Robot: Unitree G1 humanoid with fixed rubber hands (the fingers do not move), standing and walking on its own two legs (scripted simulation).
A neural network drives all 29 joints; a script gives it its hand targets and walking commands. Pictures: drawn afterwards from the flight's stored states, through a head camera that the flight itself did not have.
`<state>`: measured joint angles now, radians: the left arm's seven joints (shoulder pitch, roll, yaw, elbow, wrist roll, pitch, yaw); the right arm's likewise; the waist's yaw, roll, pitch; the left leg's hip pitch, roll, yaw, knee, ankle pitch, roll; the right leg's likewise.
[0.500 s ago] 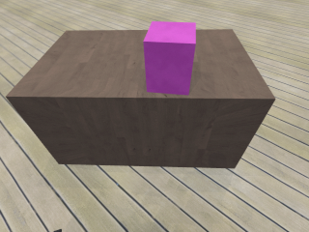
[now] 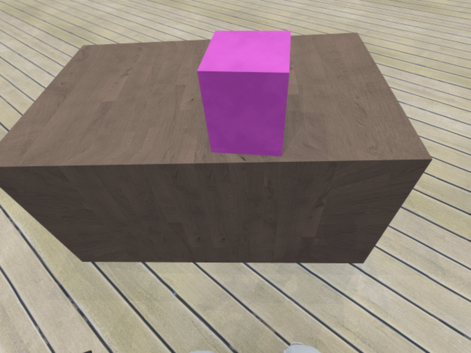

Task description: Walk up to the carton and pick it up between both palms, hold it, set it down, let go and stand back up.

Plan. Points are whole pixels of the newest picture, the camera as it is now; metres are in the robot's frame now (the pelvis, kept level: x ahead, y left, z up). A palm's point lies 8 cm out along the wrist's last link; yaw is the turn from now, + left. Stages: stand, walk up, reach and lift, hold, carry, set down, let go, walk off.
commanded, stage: walk up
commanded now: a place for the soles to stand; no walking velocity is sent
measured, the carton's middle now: (249, 94) +0.74 -0.01 +0.04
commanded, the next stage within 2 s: none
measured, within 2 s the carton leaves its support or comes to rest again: neither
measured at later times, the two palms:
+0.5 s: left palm out of the picture +0.13 +0.35 -0.10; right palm out of the picture +0.13 -0.26 -0.11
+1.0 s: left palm out of the picture +0.15 +0.34 -0.10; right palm (394, 325) +0.20 -0.26 -0.10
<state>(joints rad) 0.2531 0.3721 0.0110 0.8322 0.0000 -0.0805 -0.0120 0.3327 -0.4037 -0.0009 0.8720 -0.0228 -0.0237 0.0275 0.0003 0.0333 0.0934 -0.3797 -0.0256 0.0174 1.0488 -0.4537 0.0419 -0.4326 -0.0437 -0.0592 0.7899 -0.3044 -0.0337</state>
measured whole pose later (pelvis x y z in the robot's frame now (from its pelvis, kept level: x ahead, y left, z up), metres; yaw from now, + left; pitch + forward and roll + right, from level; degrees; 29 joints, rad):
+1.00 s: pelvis +0.08 +0.04 +0.00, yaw +2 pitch -1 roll -1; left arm 0.24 0.37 0.01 0.83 0.00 -0.05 0.02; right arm 0.14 -0.39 0.00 0.88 -0.02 0.00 0.02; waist 0.00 0.02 0.10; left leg -0.41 -0.02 0.02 0.79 -0.37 0.04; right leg -0.35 -0.04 -0.07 0.78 -0.42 -0.01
